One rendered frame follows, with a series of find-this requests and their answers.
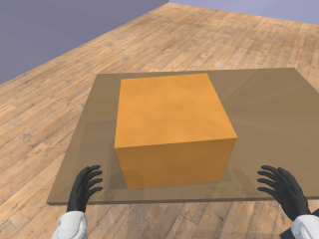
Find robot left forearm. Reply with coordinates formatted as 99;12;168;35
52;211;89;239

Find carton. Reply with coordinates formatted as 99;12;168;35
114;73;237;189

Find table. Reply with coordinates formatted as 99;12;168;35
46;68;319;239

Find robot left hand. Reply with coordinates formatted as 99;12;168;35
66;165;103;213

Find robot right forearm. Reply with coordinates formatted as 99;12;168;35
291;214;319;239

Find robot right hand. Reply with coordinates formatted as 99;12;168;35
257;165;312;222

